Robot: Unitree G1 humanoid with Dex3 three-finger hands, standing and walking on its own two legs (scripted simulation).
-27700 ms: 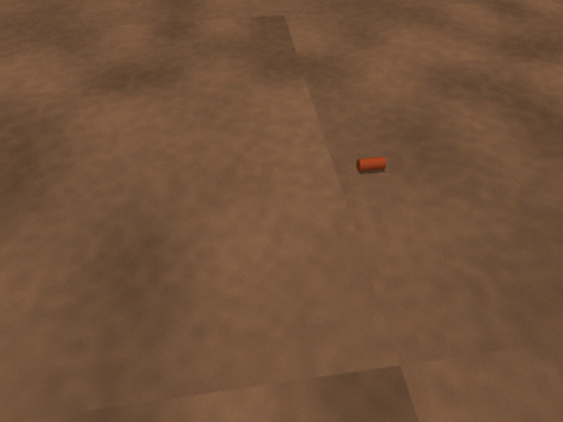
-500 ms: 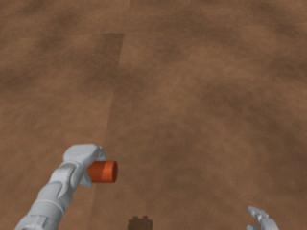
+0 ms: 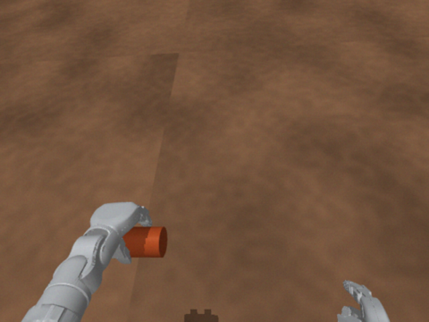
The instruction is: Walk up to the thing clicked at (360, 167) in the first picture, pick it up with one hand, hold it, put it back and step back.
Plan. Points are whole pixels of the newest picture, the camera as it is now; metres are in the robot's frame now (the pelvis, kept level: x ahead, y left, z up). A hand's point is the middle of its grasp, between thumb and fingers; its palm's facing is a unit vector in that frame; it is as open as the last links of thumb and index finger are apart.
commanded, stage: hold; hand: left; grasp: from above
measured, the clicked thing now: (133, 241) +0.30 +0.21 -0.07
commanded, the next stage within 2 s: crouch in 0.56 s
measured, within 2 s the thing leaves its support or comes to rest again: neither
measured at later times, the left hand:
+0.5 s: hand (122, 238) +0.29 +0.22 -0.03, palm faces -0.47 -0.04 -0.88, open 8.7 cm
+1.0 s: hand (129, 246) +0.30 +0.22 -0.09, palm faces -0.49 -0.02 -0.87, open 8.8 cm
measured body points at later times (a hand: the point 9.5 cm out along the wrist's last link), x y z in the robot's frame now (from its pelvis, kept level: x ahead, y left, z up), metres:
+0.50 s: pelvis +0.01 +0.00 +0.00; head +0.02 -0.02 +0.45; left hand +0.31 +0.22 +0.02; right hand +0.16 -0.25 -0.11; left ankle +0.02 +0.13 -0.73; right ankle +0.04 -0.13 -0.73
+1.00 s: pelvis +0.01 +0.00 -0.01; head +0.05 +0.00 +0.44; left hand +0.32 +0.22 -0.04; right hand +0.14 -0.26 -0.12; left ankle +0.02 +0.13 -0.73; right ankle +0.04 -0.13 -0.73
